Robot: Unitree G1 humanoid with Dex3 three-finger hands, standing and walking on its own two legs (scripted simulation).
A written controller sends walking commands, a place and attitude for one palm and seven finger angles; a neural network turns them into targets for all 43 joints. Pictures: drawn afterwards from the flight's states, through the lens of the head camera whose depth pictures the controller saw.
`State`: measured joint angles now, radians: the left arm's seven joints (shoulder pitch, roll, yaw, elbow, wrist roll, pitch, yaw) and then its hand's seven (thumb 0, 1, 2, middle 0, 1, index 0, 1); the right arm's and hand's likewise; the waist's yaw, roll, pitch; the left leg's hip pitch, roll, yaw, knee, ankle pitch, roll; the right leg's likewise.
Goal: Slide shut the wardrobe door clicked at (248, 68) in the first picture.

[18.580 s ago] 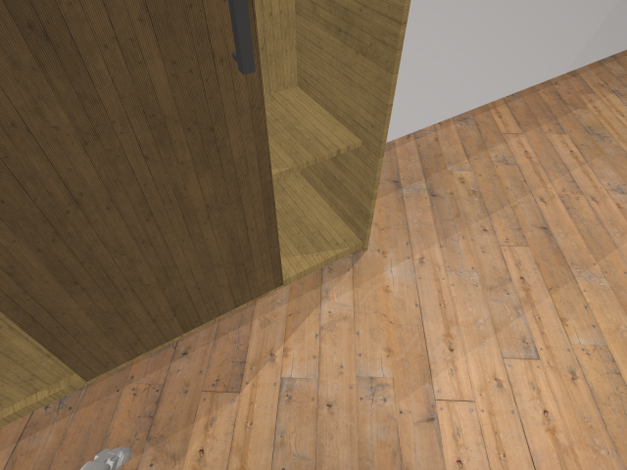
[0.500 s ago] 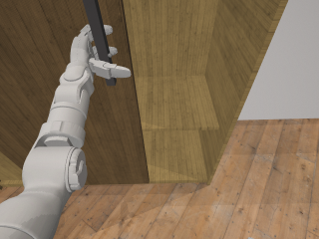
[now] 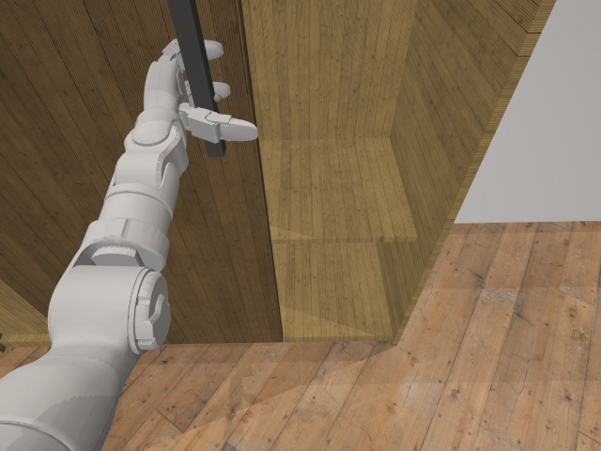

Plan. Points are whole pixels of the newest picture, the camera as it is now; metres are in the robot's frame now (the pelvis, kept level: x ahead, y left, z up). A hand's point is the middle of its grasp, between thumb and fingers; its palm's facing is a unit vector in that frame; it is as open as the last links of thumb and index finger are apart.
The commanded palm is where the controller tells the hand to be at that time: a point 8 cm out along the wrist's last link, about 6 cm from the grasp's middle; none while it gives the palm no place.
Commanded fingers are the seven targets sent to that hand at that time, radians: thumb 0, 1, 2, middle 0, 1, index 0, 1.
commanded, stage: grip the handle and tug to test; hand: left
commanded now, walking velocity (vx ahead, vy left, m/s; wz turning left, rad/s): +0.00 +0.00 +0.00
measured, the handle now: (200, 60) +0.54 +0.13 +0.26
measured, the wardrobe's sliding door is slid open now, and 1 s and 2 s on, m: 0.38 0.38 0.37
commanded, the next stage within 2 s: tug the door sideways, standing still in 1.42 s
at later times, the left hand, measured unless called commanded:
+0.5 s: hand (218, 98) +0.49 +0.11 +0.23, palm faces +0.03 -1.00 +0.00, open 8.6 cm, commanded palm +0.47 +0.16 +0.23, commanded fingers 0.00 0.71 0.82 -0.43 -1.37 -0.43 -1.37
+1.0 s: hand (214, 98) +0.49 +0.11 +0.24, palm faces +0.04 -1.00 +0.00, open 5.8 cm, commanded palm +0.46 +0.16 +0.23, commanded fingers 0.00 0.90 0.90 -0.45 -1.40 -0.45 -1.40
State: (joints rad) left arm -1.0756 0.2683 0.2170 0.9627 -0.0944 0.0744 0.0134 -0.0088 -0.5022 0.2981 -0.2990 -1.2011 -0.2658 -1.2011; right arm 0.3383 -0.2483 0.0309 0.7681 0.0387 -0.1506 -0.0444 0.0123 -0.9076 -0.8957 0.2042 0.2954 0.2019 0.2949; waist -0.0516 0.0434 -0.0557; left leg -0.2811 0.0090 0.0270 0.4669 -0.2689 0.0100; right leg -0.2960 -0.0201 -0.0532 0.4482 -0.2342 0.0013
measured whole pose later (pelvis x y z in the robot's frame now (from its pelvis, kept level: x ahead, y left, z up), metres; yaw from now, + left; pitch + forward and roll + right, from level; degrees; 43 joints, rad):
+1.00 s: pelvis +0.01 -0.01 +0.00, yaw -1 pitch +4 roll -1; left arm -0.99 0.28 0.26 0.85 -0.10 0.13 -0.01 0.02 0.69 0.79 -0.40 -1.40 -0.38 -1.39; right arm 0.31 -0.25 0.03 0.73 0.05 -0.11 -0.05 0.01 -0.91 -0.90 0.20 0.30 0.20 0.29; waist -0.05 0.05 -0.06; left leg -0.25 0.03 0.03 0.45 -0.27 0.00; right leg -0.27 0.00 -0.04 0.42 -0.23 -0.01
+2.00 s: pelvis +0.02 +0.00 +0.00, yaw +1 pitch +4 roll -1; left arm -0.98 0.16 0.13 0.69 -0.11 0.26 0.13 0.01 0.73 0.80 -0.33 -1.40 -0.29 -1.40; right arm 0.25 -0.22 0.03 0.74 0.03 -0.08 -0.03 0.01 -0.91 -0.90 0.20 0.30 0.20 0.29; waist 0.00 0.05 -0.07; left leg -0.24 0.00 0.00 0.46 -0.30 0.01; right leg -0.24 -0.02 -0.08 0.43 -0.26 0.01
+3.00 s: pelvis +0.03 -0.12 -0.02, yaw +6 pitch -3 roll +0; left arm -1.03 0.21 0.03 0.44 -0.10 -0.07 0.13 -0.04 0.72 0.84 -0.45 -1.40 -0.17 -1.39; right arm 0.05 -0.22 -0.03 0.63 0.06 -0.03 0.01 0.01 -0.91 -0.90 0.20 0.29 0.20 0.29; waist 0.08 0.02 0.34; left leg -0.24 0.13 0.05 0.61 -0.30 -0.08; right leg -0.50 -0.01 0.04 1.03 -0.46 -0.04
